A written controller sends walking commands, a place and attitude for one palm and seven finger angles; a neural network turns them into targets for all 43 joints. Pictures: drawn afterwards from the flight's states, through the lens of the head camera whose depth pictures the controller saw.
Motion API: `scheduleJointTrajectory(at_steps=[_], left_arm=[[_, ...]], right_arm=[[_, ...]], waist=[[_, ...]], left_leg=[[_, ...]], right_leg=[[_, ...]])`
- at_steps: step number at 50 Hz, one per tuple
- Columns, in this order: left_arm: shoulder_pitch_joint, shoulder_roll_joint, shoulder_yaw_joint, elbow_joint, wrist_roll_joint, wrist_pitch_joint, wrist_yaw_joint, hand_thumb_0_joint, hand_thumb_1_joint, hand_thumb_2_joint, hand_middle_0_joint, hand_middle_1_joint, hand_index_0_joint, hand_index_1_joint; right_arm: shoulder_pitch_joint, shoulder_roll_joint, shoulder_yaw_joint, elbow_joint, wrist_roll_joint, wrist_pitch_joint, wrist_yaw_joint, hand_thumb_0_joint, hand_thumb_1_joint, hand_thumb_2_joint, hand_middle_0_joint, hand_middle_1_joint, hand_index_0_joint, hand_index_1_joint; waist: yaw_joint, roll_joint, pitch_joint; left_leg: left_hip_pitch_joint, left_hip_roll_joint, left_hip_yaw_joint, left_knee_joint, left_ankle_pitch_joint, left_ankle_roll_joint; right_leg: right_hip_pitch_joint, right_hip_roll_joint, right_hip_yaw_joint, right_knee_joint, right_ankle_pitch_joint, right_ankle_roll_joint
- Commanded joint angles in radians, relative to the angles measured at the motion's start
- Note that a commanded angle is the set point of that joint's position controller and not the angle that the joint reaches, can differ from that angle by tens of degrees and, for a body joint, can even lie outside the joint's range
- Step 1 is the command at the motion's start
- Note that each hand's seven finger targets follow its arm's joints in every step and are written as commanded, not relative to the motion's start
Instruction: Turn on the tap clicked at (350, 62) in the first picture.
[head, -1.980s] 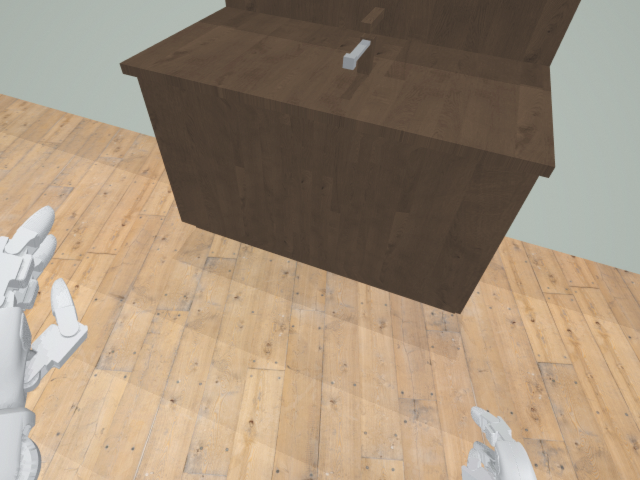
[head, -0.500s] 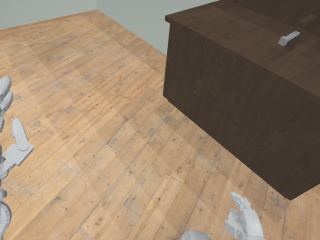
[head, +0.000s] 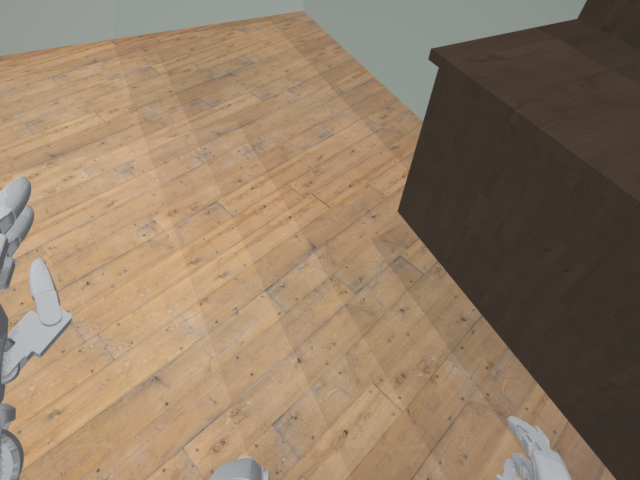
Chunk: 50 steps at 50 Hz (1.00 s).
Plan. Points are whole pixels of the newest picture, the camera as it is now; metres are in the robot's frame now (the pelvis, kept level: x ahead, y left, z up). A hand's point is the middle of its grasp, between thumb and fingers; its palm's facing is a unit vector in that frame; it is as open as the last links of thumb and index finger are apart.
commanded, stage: walk to a spot facing it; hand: left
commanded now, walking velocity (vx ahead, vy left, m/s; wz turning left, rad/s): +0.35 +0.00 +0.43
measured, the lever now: out of the picture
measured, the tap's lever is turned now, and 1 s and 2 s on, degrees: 0 0 0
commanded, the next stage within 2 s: turn to face it in 0.54 s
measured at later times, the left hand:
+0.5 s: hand (109, 235) +0.31 +0.24 +0.17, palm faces +0.56 -0.71 -0.43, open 7.4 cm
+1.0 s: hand (131, 182) +0.38 +0.24 +0.17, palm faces +0.54 -0.75 -0.38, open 7.4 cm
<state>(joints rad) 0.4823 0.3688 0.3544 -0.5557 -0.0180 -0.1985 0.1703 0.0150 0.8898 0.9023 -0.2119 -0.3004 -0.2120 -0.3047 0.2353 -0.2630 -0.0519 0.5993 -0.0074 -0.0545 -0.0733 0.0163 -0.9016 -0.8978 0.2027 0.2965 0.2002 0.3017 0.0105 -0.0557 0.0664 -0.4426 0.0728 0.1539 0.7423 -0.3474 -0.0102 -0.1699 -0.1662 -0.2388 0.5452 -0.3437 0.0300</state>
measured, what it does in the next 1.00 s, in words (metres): walks ahead: left foot, then right foot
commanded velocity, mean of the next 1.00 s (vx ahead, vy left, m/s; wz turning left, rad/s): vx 0.14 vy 0.00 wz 0.03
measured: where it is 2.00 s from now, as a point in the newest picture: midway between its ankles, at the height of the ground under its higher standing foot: outside the picture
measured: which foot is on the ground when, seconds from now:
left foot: up 0.00-0.04, down 0.06-0.44, up 0.46-0.78, down 0.80-1.00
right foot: down 0.00-0.06, up 0.08-0.42, down 0.44-1.00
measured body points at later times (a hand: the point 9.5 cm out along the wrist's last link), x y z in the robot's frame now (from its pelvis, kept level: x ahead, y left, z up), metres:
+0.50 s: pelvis +0.13 -0.03 -0.01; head +0.15 -0.06 +0.43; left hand +0.27 +0.27 +0.19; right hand +0.31 -0.21 -0.13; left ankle +0.08 +0.10 -0.69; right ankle +0.18 -0.13 -0.74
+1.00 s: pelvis +0.19 -0.03 -0.01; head +0.22 -0.02 +0.44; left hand +0.34 +0.28 +0.19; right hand +0.42 -0.18 -0.08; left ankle +0.21 +0.12 -0.74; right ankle +0.22 -0.12 -0.72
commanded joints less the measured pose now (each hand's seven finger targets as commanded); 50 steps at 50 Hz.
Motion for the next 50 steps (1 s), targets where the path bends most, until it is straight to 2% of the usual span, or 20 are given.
scheduleJointTrajectory(at_steps=[1, 2, 3, 4, 6, 11, 20, 21, 22, 23, 24, 27, 31, 34, 37, 39, 40, 42, 46, 50], left_arm=[[-0.078, 0.136, 0.106, -0.212, -0.01, -0.061, 0.045, 0.0, 0.9, 0.9, -0.2, -0.3, -0.2, -0.3], [-0.114, 0.141, 0.107, -0.27, -0.009, -0.078, 0.046, 0.0, 0.9, 0.9, -0.2, -0.3, -0.2, -0.3], [-0.107, 0.142, 0.114, -0.27, -0.011, -0.096, 0.045, 0.0, 0.9, 0.9, -0.2, -0.3, -0.2, -0.3], [-0.143, 0.197, 0.125, -0.216, 0.008, -0.102, 0.03, 0.0, 0.9, 0.9, -0.2, -0.3, -0.2, -0.3], [-0.106, 0.224, 0.175, -0.247, 0.005, -0.093, 0.013, 0.0, 0.9, 0.9, -0.2, -0.3, -0.2, -0.3], [-0.015, 0.161, 0.141, -0.301, -0.009, -0.087, -0.001, 0.0, 0.9, 0.9, -0.2, -0.3, -0.2, -0.3], [-0.136, 0.113, 0.074, -0.061, 0.0, -0.032, -0.012, 0.0, 0.9, 0.9, -0.2, -0.3, -0.2, -0.3], [-0.155, 0.131, 0.07, -0.064, 0.013, -0.021, -0.011, 0.0, 0.9, 0.9, -0.2, -0.3, -0.2, -0.3], [-0.172, 0.199, 0.107, -0.075, 0.014, -0.016, -0.001, 0.0, 0.9, 0.9, -0.2, -0.3, -0.2, -0.3], [-0.22, 0.217, 0.127, -0.105, 0.005, -0.024, 0.006, 0.0, 0.9, 0.9, -0.2, -0.3, -0.2, -0.3], [-0.18, 0.21, 0.12, -0.115, 0.002, -0.037, 0.004, 0.0, 0.9, 0.9, -0.2, -0.3, -0.2, -0.3], [-0.107, 0.212, 0.144, -0.194, 0.009, -0.064, 0.004, 0.0, 0.9, 0.9, -0.2, -0.3, -0.2, -0.3], [-0.021, 0.208, 0.18, -0.221, -0.011, -0.062, 0.026, 0.0, 0.9, 0.9, -0.2, -0.3, -0.2, -0.3], [0.024, 0.182, 0.178, -0.238, -0.02, -0.061, 0.045, 0.0, 0.9, 0.9, -0.2, -0.3, -0.2, -0.3], [-0.034, 0.152, 0.136, -0.226, -0.017, -0.064, 0.049, 0.0, 0.9, 0.9, -0.2, -0.3, -0.2, -0.3], [-0.118, 0.159, 0.117, -0.232, -0.011, -0.081, 0.041, 0.0, 0.9, 0.9, -0.2, -0.3, -0.2, -0.3], [-0.159, 0.16, 0.104, -0.221, -0.011, -0.085, 0.036, 0.0, 0.9, 0.9, -0.2, -0.3, -0.2, -0.3], [-0.139, 0.146, 0.08, -0.139, -0.004, -0.086, 0.015, 0.0, 0.9, 0.9, -0.2, -0.3, -0.2, -0.3], [-0.13, 0.151, 0.078, -0.254, -0.006, -0.07, 0.001, 0.0, 0.9, 0.9, -0.2, -0.3, -0.2, -0.3], [-0.089, 0.145, 0.107, -0.208, -0.015, -0.052, -0.013, 0.0, 0.9, 0.9, -0.2, -0.3, -0.2, -0.3]], right_arm=[[-0.049, -0.035, -0.017, -0.178, 0.008, -0.056, -0.013, 0.0, -0.9, -0.9, 0.2, 0.3, 0.2, 0.3], [-0.046, -0.058, -0.023, -0.19, 0.014, -0.057, -0.011, 0.0, -0.9, -0.9, 0.2, 0.3, 0.2, 0.3], [-0.074, -0.072, -0.021, -0.191, 0.014, -0.063, 0.001, 0.0, -0.9, -0.9, 0.2, 0.3, 0.2, 0.3], [-0.082, -0.061, -0.009, -0.173, 0.018, -0.069, 0.022, 0.0, -0.9, -0.9, 0.2, 0.3, 0.2, 0.3], [-0.096, -0.064, -0.03, -0.153, 0.023, -0.068, 0.022, 0.0, -0.9, -0.9, 0.2, 0.3, 0.2, 0.3], [-0.093, -0.033, -0.004, -0.132, 0.022, -0.097, 0.028, 0.0, -0.9, -0.9, 0.2, 0.3, 0.2, 0.3], [-0.099, -0.028, 0.021, -0.103, 0.016, -0.083, -0.009, 0.0, -0.9, -0.9, 0.2, 0.3, 0.2, 0.3], [-0.092, -0.008, 0.026, -0.106, 0.019, -0.077, -0.008, 0.0, -0.9, -0.9, 0.2, 0.3, 0.2, 0.3], [-0.116, 0.009, 0.032, -0.123, 0.016, -0.074, -0.006, 0.0, -0.9, -0.9, 0.2, 0.3, 0.2, 0.3], [-0.137, -0.038, 0.017, -0.126, 0.001, -0.087, -0.002, 0.0, -0.9, -0.9, 0.2, 0.3, 0.2, 0.3], [-0.132, -0.037, 0.009, -0.109, 0.001, -0.084, 0.004, 0.0, -0.9, -0.9, 0.2, 0.3, 0.2, 0.3], [-0.17, -0.025, 0.023, -0.113, 0.003, -0.039, 0.008, 0.0, -0.9, -0.9, 0.2, 0.3, 0.2, 0.3], [-0.147, -0.011, 0.009, -0.153, -0.001, -0.021, -0.008, 0.0, -0.9, -0.9, 0.2, 0.3, 0.2, 0.3], [-0.12, -0.004, 0.009, -0.174, -0.003, -0.023, -0.005, 0.0, -0.9, -0.9, 0.2, 0.3, 0.2, 0.3], [-0.085, -0.015, 0.002, -0.172, 0.006, -0.027, -0.015, 0.0, -0.9, -0.9, 0.2, 0.3, 0.2, 0.3], [-0.084, -0.064, -0.016, -0.181, 0.015, -0.031, -0.025, 0.0, -0.9, -0.9, 0.2, 0.3, 0.2, 0.3], [-0.081, -0.083, -0.019, -0.183, 0.025, -0.033, -0.019, 0.0, -0.9, -0.9, 0.2, 0.3, 0.2, 0.3], [-0.105, -0.062, 0.0, -0.167, 0.003, -0.048, -0.01, 0.0, -0.9, -0.9, 0.2, 0.3, 0.2, 0.3], [-0.099, -0.071, -0.006, -0.176, 0.014, -0.079, 0.029, 0.0, -0.9, -0.9, 0.2, 0.3, 0.2, 0.3], [-0.099, -0.056, 0.006, -0.189, 0.016, -0.087, 0.055, 0.0, -0.9, -0.9, 0.2, 0.3, 0.2, 0.3]], waist=[[-0.029, 0.036, -0.201], [-0.054, 0.262, -0.253], [-0.032, 0.495, -0.244], [-0.034, 0.36, -0.217], [-0.026, 0.293, -0.195], [-0.005, 0.3, -0.162], [0.006, 0.151, -0.147], [0.008, -0.009, -0.172], [0.018, -0.295, -0.171], [0.023, -0.234, -0.165], [0.01, -0.195, -0.133], [0.006, -0.051, -0.102], [0.002, -0.089, -0.156], [0.02, -0.101, -0.18], [-0.016, -0.059, -0.231], [-0.019, 0.12, -0.25], [-0.008, 0.232, -0.256], [-0.012, 0.361, -0.19], [-0.002, 0.341, -0.203], [0.008, 0.319, -0.178]], left_leg=[[0.304, -0.065, 0.065, -0.263, 0.098, 0.032], [0.476, 0.061, -0.175, -0.32, 0.14, 0.106], [0.581, 0.324, -0.601, -0.391, 0.456, 0.245], [0.504, 0.362, -0.68, -0.416, 0.349, 0.278], [0.441, 0.333, -0.601, -0.402, 0.252, 0.289], [0.237, 0.199, -0.278, -0.466, 0.152, 0.188], [0.126, 0.127, -0.181, -0.213, 0.038, 0.12], [0.007, 0.052, -0.109, 0.029, -0.024, 0.09], [-0.263, -0.077, -0.048, 0.351, -0.243, 0.03], [-0.283, -0.045, -0.164, 0.505, -0.213, 0.012], [-0.291, -0.016, -0.192, 0.597, -0.152, -0.001], [-0.238, 0.042, -0.166, 0.55, -0.075, -0.031], [-0.066, 0.036, -0.043, 0.191, -0.039, -0.036], [0.002, -0.02, 0.027, -0.017, -0.009, -0.022], [0.212, -0.052, 0.061, -0.246, 0.21, -0.023], [0.371, 0.105, -0.101, -0.309, 0.432, 0.035], [0.44, 0.24, -0.254, -0.309, 0.643, 0.098], [0.404, 0.365, -0.368, -0.393, 0.678, 0.183], [0.383, 0.304, -0.109, -0.324, 0.648, 0.115], [0.223, 0.288, -0.016, -0.267, 0.385, 0.051]], right_leg=[[-0.021, -0.12, 0.068, 0.169, 0.327, -0.079], [-0.203, -0.029, 0.026, 0.461, 0.194, -0.018], [-0.458, 0.108, 0.078, 0.711, -0.275, 0.024], [-0.508, 0.067, 0.198, 0.784, -0.256, -0.006], [-0.575, 0.024, 0.236, 0.794, -0.189, 0.011], [-0.397, 0.035, 0.137, 0.509, 0.005, 0.028], [0.03, 0.119, 0.052, -0.098, 0.055, 0.025], [0.133, -0.021, 0.228, -0.196, -0.004, -0.033], [0.259, -0.284, 0.62, -0.266, 0.068, -0.153], [0.185, -0.369, 0.681, -0.292, 0.04, -0.204], [0.141, -0.354, 0.672, -0.289, 0.034, -0.216], [0.061, -0.272, 0.322, -0.242, 0.234, -0.167], [0.056, -0.218, 0.109, -0.156, 0.535, -0.133], [0.08, -0.186, 0.142, -0.093, 0.661, -0.146], [0.051, -0.096, 0.126, 0.004, 0.59, -0.086], [-0.073, -0.001, 0.126, 0.145, 0.362, -0.026], [-0.202, 0.074, 0.124, 0.228, 0.006, -0.007], [-0.322, 0.107, 0.189, 0.403, -0.261, -0.005], [-0.259, 0.117, 0.145, 0.243, -0.106, 0.001], [-0.091, 0.152, 0.089, 0.077, 0.021, 0.014]])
